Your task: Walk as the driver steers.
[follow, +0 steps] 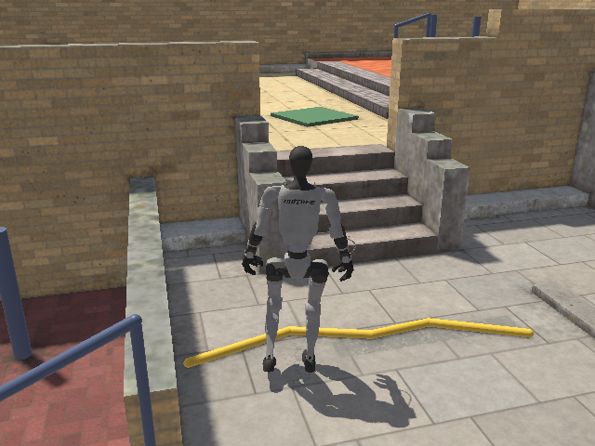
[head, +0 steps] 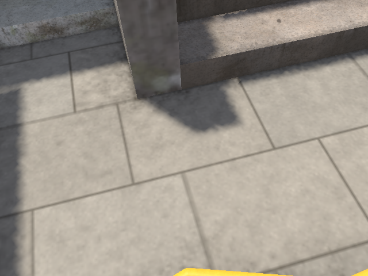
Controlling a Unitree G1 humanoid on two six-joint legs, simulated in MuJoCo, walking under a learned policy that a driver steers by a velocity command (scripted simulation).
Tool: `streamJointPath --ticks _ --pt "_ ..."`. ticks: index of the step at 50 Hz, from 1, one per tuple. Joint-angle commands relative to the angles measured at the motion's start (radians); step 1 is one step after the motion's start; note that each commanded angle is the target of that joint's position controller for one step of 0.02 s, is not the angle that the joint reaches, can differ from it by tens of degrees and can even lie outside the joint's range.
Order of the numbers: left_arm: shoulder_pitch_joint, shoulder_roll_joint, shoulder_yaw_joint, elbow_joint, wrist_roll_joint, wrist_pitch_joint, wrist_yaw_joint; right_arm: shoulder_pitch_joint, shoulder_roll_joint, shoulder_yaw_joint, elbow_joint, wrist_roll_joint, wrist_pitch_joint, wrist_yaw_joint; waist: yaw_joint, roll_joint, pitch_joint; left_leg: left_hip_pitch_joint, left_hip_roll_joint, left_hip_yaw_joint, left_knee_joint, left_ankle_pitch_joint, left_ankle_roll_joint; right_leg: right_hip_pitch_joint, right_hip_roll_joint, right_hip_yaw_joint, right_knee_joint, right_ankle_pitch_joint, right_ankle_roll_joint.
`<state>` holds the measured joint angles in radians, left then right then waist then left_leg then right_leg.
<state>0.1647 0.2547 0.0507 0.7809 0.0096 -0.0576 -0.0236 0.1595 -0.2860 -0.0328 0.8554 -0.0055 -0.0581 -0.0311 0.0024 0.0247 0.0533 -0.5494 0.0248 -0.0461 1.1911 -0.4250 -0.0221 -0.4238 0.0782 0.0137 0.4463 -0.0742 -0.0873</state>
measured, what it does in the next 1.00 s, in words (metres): steps on the spot, turning right: left foot, then right foot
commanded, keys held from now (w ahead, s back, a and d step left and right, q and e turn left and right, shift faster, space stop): e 0.70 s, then w+e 0.22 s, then w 0.08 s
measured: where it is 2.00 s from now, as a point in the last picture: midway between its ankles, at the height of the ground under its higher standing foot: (288, 268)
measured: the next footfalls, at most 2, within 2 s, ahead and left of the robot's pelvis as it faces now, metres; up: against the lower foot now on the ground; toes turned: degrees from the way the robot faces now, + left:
left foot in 0.34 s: +0.14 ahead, +0.14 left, +0.00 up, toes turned -16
right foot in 0.80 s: +0.03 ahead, -0.10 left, +0.00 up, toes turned -30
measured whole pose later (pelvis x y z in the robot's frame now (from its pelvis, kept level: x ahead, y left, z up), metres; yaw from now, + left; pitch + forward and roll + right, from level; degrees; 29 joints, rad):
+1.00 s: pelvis +0.09 -0.03 +0.01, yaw -35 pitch +2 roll +2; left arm 0.36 0.24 0.05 0.66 0.00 -0.04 -0.01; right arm 0.18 -0.32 -0.10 0.75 0.00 -0.08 0.00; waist 0.01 0.04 -0.01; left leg -0.62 0.06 -0.02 0.98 -0.17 0.00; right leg -0.15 0.04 0.07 0.37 -0.26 -0.06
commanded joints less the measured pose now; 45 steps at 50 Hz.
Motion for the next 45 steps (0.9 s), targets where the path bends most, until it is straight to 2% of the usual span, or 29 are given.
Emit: streamJointPath --ticks 1,4,8,10,13,15,16,17,18,19,20,21,22,23,24,26,28,31,35,37,38,39,40,41,42,43,44,45 --pt "0.012 0.166 0.047 -0.077 0.0 -0.002 0.016 0.13 -0.058 -0.021 -0.034 -0.002 0.024 -0.021 -0.05 -0.095 -0.2 0.028 0.003 -0.021 -0.117 0.054 -0.018 0.143 -0.258 0.26 -0.137 0.449 -0.198" --pt "0.022 0.182 0.056 -0.094 -0.015 0.019 0.041 0.072 -0.066 -0.028 -0.052 -0.004 0.037 -0.027 -0.031 -0.11 -0.212 0.01 -0.011 -0.04 -0.226 0.131 -0.038 0.147 -0.248 0.292 -0.143 0.231 -0.176" --pt "0.033 0.175 0.057 -0.109 -0.019 0.046 0.06 -0.021 -0.063 -0.032 -0.079 0.004 0.045 -0.03 -0.001 -0.153 -0.158 0.016 -0.036 -0.057 -0.358 0.167 -0.044 0.119 -0.215 0.36 -0.165 -0.125 -0.135" --pt "0.044 0.175 0.06 -0.114 -0.015 0.055 0.067 -0.047 -0.07 -0.035 -0.089 0.007 0.035 -0.027 0.01 -0.171 -0.144 0.024 -0.045 -0.067 -0.417 0.15 -0.041 0.14 -0.218 0.405 -0.156 -0.146 -0.133" --pt "0.053 0.174 0.063 -0.125 -0.018 0.066 0.072 -0.032 -0.072 -0.036 -0.087 0.015 0.017 -0.018 0.01 -0.185 -0.162 0.101 -0.065 -0.064 -0.528 0.111 -0.033 0.185 -0.215 0.45 -0.111 0.008 -0.122" --pt "0.019 0.171 0.062 -0.143 -0.028 0.076 0.074 0.034 -0.079 -0.043 -0.071 0.018 0.003 -0.005 -0.035 -0.18 -0.172 0.219 -0.066 -0.044 -0.705 0.181 -0.012 0.189 -0.184 0.468 -0.065 0.071 -0.092" --pt "0.009 0.155 0.057 -0.157 -0.035 0.082 0.075 0.079 -0.099 -0.052 -0.056 0.016 0.0 0.0 -0.055 -0.168 -0.17 0.317 -0.028 -0.038 -0.825 0.286 0.002 0.154 -0.146 0.448 -0.023 0.037 -0.057" --pt "0.049 0.104 0.043 -0.162 -0.033 0.087 0.075 0.097 -0.16 -0.067 -0.058 -0.004 0.003 -0.001 -0.033 -0.038 -0.199 0.456 0.149 -0.17 -0.862 0.345 0.061 0.038 -0.069 0.364 0.134 -0.19 -0.007" --pt "0.086 0.077 0.041 -0.2 -0.039 0.082 0.072 0.048 -0.242 -0.085 -0.073 -0.035 0.018 -0.005 0.032 0.269 -0.153 0.496 0.355 -0.422 -0.889 0.601 0.224 -0.189 0.11 0.171 0.33 -0.528 0.047" --pt "0.078 0.184 0.067 -0.189 -0.01 0.069 0.067 0.02 -0.18 -0.075 -0.101 -0.052 0.016 -0.004 0.008 0.226 -0.16 0.437 0.434 -0.471 -0.895 0.693 0.308 -0.225 0.039 0.177 0.571 -0.557 0.097" --pt "0.099 0.223 0.085 -0.165 -0.017 0.073 0.064 -0.033 -0.129 -0.063 -0.13 -0.041 0.013 -0.006 0.025 0.137 -0.161 0.427 0.374 -0.358 -0.868 0.686 0.28 -0.213 0.015 0.174 0.67 -0.485 0.113" --pt "0.13 0.198 0.084 -0.137 -0.019 0.086 0.066 -0.07 -0.102 -0.059 -0.139 -0.02 0.018 -0.007 0.038 0.087 -0.143 0.424 0.289 -0.243 -0.846 0.645 0.221 -0.215 0.005 0.151 0.721 -0.423 0.136" --pt "0.136 0.173 0.079 -0.127 -0.015 0.098 0.068 -0.072 -0.086 -0.053 -0.142 -0.003 0.023 -0.011 0.028 0.084 -0.13 0.427 0.253 -0.186 -0.843 0.618 0.199 -0.235 0.002 0.139 0.778 -0.37 0.154" --pt "0.135 0.145 0.072 -0.13 -0.019 0.107 0.064 -0.066 -0.084 -0.049 -0.141 0.0 0.028 -0.017 0.024 0.088 -0.114 0.407 0.233 -0.137 -0.849 0.624 0.201 -0.228 -0.001 0.121 0.815 -0.343 0.171" --pt "0.112 0.126 0.063 -0.149 -0.025 0.106 0.061 -0.056 -0.094 -0.053 -0.141 -0.004 0.034 -0.022 0.016 0.1 -0.094 0.396 0.214 -0.096 -0.864 0.585 0.202 -0.232 -0.014 0.086 0.796 -0.316 0.18" --pt "0.029 0.098 0.049 -0.194 -0.034 0.101 0.058 -0.005 -0.103 -0.058 -0.135 -0.008 0.046 -0.036 -0.03 0.125 -0.075 0.453 0.211 -0.062 -0.884 0.539 0.219 -0.275 -0.046 0.044 0.692 -0.268 0.199" --pt "-0.021 0.08 0.039 -0.229 -0.03 0.1 0.052 0.035 -0.124 -0.068 -0.131 -0.005 0.054 -0.043 -0.061 0.136 -0.093 0.509 0.24 -0.054 -0.88 0.557 0.234 -0.263 -0.081 0.031 0.593 -0.269 0.209" --pt "-0.028 0.075 0.033 -0.256 -0.028 0.098 0.033 0.02 -0.159 -0.082 -0.145 0.0 0.056 -0.033 -0.06 0.154 -0.116 0.47 0.264 -0.007 -0.872 0.584 0.242 -0.138 -0.112 -0.011 0.46 -0.288 0.19" --pt "-0.023 0.098 0.045 -0.272 -0.033 0.106 0.013 0.01 -0.185 -0.095 -0.156 0.018 0.048 -0.013 -0.049 0.166 -0.116 0.441 0.297 0.016 -0.845 0.568 0.228 -0.023 -0.107 -0.057 0.309 -0.285 0.137" --pt "-0.005 0.094 0.049 -0.268 -0.036 0.111 -0.002 0.013 -0.199 -0.102 -0.157 0.033 0.045 -0.007 -0.032 0.149 -0.129 0.409 0.306 0.026 -0.829 0.344 0.192 0.071 -0.092 -0.083 0.179 -0.242 0.086" --pt "0.035 0.093 0.055 -0.249 -0.038 0.109 -0.006 0.01 -0.187 -0.101 -0.155 0.041 0.044 -0.004 -0.008 0.134 -0.13 0.347 0.292 0.046 -0.797 0.205 0.163 0.167 -0.069 -0.104 0.095 -0.204 0.055" --pt "0.109 0.111 0.069 -0.212 -0.044 0.105 -0.002 0.032 -0.145 -0.09 -0.146 0.035 0.043 0.001 0.015 0.089 -0.141 0.248 0.257 0.089 -0.717 0.055 0.126 0.305 -0.038 -0.102 0.053 -0.222 0.025" --pt "0.214 0.165 0.091 -0.18 -0.051 0.095 0.007 0.03 -0.069 -0.068 -0.152 0.012 0.041 0.012 0.049 -0.09 -0.148 0.063 0.18 0.191 -0.451 -0.093 0.057 0.467 -0.151 0.091 -0.038 -0.284 -0.031" --pt "0.251 0.3 0.107 -0.21 -0.043 0.074 0.014 -0.025 -0.014 -0.048 -0.234 -0.021 0.025 0.021 0.046 -0.37 -0.124 -0.303 0.023 0.2 -0.102 -0.282 -0.008 0.565 -0.419 0.591 -0.121 -0.367 -0.2" --pt "0.274 0.261 0.096 -0.205 -0.015 0.034 0.003 -0.127 -0.098 -0.073 -0.263 0.016 -0.006 0.02 0.119 -0.261 -0.122 -0.388 0.009 0.002 -0.004 -0.225 0.015 0.483 -0.473 0.735 -0.252 -0.534 -0.303" --pt "0.228 0.21 0.075 -0.195 -0.008 0.01 0.002 -0.153 -0.15 -0.088 -0.27 0.047 -0.02 0.024 0.081 -0.234 -0.032 -0.411 0.044 -0.028 -0.014 -0.11 0.05 0.445 -0.431 0.652 -0.272 -0.58 -0.253" --pt "0.174 0.173 0.061 -0.198 -0.017 -0.001 0.006 -0.116 -0.157 -0.094 -0.243 0.038 -0.028 0.024 0.043 -0.203 -0.003 -0.389 0.067 -0.029 -0.051 0.007 0.061 0.415 -0.382 0.553 -0.257 -0.514 -0.203" --pt "0.132 0.151 0.051 -0.209 -0.022 -0.001 0.011 -0.084 -0.155 -0.096 -0.216 0.014 -0.033 0.022 0.021 -0.181 -0.006 -0.346 0.08 -0.031 -0.102 0.096 0.055 0.393 -0.335 0.474 -0.249 -0.411 -0.168"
